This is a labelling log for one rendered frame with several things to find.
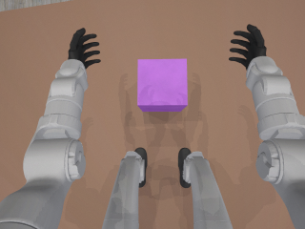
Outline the carton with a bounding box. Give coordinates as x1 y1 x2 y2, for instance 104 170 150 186
137 58 188 112

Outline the left robot hand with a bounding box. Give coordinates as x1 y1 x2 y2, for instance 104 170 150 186
68 28 101 69

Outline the robot right upper arm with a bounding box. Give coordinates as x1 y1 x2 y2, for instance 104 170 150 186
255 138 305 229

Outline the robot left upper arm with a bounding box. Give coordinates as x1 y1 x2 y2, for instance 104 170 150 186
0 137 86 229

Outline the right robot hand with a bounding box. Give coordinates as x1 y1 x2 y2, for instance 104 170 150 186
229 24 267 70

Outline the robot left shin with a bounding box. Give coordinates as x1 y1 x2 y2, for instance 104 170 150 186
120 151 141 164

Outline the robot right thigh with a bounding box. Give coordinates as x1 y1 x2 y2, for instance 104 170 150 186
184 156 233 229

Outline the robot left forearm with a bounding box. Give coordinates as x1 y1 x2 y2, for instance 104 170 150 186
23 59 89 179

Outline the robot right forearm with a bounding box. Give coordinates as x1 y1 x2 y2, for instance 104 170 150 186
245 56 305 141

